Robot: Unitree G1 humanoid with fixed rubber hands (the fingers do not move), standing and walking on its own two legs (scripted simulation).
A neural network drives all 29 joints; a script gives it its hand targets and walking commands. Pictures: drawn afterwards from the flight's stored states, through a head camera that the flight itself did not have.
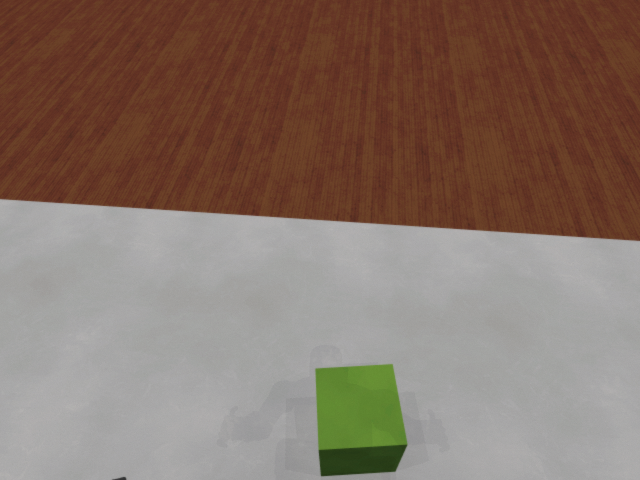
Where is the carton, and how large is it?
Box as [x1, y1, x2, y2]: [315, 364, 407, 475]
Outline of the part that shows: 392,364 315,368 318,447 321,475 382,472 395,470 407,444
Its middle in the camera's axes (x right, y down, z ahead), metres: +0.09 +0.51 +1.07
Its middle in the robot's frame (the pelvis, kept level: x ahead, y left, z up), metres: +0.43 -0.04 -0.66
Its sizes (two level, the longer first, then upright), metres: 0.210 0.200 0.250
